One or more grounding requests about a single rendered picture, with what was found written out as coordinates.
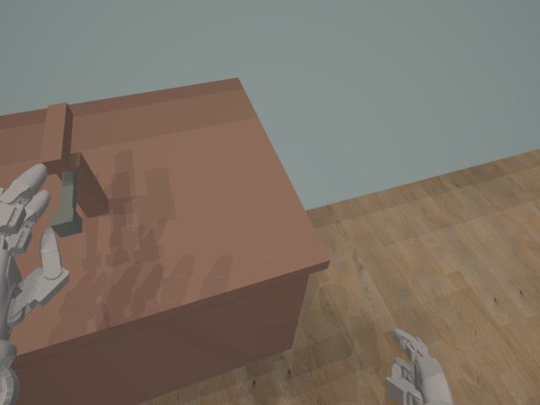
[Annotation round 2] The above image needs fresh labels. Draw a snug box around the left robot forearm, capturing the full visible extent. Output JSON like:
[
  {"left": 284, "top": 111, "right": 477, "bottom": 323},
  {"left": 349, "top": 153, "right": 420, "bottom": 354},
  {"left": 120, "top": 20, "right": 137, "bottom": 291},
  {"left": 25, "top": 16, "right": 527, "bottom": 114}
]
[{"left": 0, "top": 340, "right": 19, "bottom": 405}]

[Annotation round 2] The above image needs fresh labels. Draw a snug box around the tap lever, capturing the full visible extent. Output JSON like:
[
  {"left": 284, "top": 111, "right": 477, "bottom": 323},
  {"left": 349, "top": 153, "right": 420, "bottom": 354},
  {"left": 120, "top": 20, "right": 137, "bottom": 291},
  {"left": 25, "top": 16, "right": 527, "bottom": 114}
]
[{"left": 50, "top": 170, "right": 82, "bottom": 238}]

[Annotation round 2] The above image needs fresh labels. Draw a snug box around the right robot hand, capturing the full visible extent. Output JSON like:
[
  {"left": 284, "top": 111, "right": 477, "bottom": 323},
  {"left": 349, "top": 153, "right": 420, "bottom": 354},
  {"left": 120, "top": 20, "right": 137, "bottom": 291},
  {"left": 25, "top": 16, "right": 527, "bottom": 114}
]
[{"left": 386, "top": 328, "right": 453, "bottom": 405}]

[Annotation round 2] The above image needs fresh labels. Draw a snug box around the left robot hand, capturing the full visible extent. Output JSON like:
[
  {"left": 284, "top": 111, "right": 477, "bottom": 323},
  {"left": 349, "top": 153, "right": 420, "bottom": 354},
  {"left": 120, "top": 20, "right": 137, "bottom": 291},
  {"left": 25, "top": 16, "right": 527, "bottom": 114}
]
[{"left": 0, "top": 164, "right": 69, "bottom": 341}]

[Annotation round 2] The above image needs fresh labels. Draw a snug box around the counter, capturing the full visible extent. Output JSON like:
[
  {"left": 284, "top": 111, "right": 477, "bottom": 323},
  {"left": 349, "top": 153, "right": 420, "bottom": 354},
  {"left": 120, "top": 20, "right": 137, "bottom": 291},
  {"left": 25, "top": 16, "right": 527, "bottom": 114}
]
[{"left": 0, "top": 78, "right": 331, "bottom": 405}]

